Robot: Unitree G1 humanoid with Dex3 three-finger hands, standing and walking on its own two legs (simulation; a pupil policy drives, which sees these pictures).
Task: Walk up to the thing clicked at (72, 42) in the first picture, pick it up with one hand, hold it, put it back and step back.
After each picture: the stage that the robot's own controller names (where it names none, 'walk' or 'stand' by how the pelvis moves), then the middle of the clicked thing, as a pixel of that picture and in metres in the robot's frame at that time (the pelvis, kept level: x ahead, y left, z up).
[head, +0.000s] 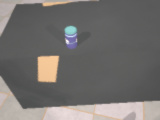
stand; (71, 37) +0.74 +0.09 -0.08
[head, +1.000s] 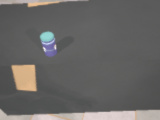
walk; (49, 44) +0.63 +0.22 -0.05
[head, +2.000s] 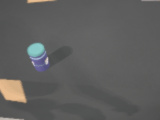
stand; (39, 57) +0.48 +0.22 -0.03
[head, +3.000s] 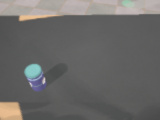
stand; (36, 78) +0.43 +0.22 -0.07
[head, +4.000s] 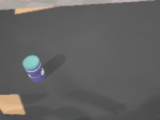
walk; (34, 69) +0.46 +0.23 -0.06
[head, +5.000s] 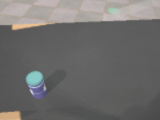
stand; (37, 85) +0.41 +0.22 -0.08
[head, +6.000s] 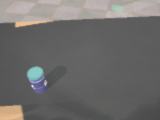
stand; (37, 80) +0.44 +0.22 -0.08
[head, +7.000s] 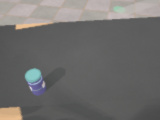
stand; (36, 82) +0.44 +0.23 -0.08
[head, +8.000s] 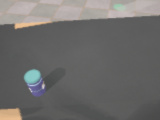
stand; (35, 83) +0.43 +0.23 -0.08
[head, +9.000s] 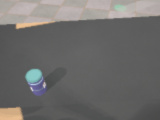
rise first; (36, 82) +0.43 +0.23 -0.08
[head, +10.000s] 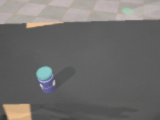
rise first; (46, 80) +0.44 +0.21 -0.08
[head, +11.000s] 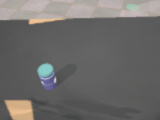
go down; (47, 77) +0.44 +0.21 -0.08
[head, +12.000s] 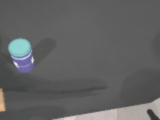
go down; (22, 56) +0.46 +0.19 -0.01
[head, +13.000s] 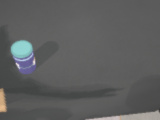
approach; (24, 58) +0.45 +0.19 +0.00
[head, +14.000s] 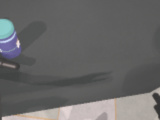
close in; (6, 40) +0.48 +0.20 +0.04
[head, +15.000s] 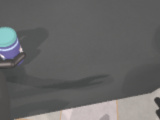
lift; (9, 48) +0.46 +0.20 +0.04
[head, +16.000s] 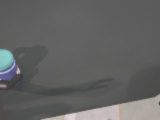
lift; (6, 69) +0.40 +0.21 +0.03
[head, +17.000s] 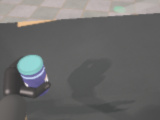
lift; (35, 76) +0.32 +0.16 +0.13
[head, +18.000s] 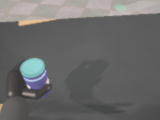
hold; (36, 79) +0.32 +0.16 +0.10
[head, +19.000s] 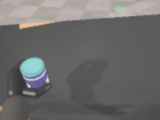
crouch; (36, 78) +0.33 +0.16 +0.10
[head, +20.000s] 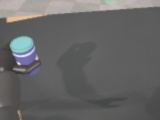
crouch; (26, 56) +0.41 +0.18 +0.11
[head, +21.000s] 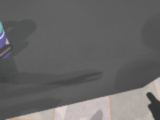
lower; out of the picture +0.49 +0.21 +0.04
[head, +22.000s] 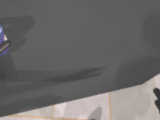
lower; out of the picture +0.50 +0.21 +0.04
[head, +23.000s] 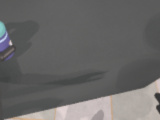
lower; out of the picture +0.49 +0.21 +0.04
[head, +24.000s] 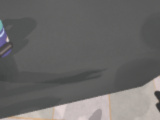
lower; out of the picture +0.49 +0.21 +0.04
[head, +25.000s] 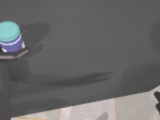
open; (11, 42) +0.48 +0.18 +0.04
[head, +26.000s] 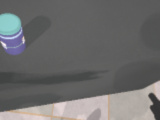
rise; (11, 35) +0.48 +0.18 +0.03
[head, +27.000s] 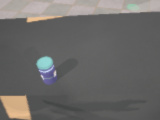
sink last; (47, 70) +0.47 +0.20 -0.03
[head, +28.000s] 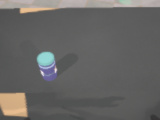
stand; (47, 66) +0.46 +0.17 -0.03
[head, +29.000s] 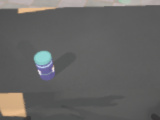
stand; (45, 66) +0.46 +0.18 -0.02
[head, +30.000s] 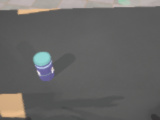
stand; (44, 67) +0.46 +0.19 -0.02
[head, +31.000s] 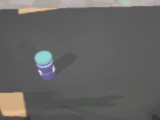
stand; (45, 65) +0.46 +0.18 -0.02
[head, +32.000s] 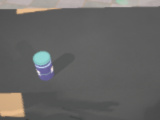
stand; (44, 66) +0.47 +0.18 -0.02
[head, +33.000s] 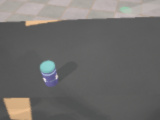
stand; (49, 74) +0.48 +0.18 -0.08
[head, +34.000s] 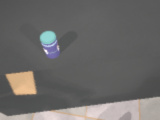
walk; (50, 45) +0.55 +0.16 -0.06
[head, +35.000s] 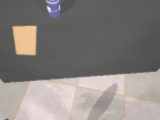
walk; (53, 4) +0.79 +0.16 -0.05
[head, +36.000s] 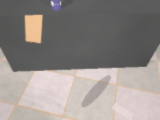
stand; (55, 0) +1.07 +0.21 -0.06
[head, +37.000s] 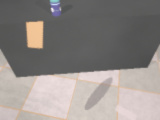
stand; (55, 6) +1.07 +0.20 -0.08
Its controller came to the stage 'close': yes
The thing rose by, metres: 0.20
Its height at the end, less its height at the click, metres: +0.00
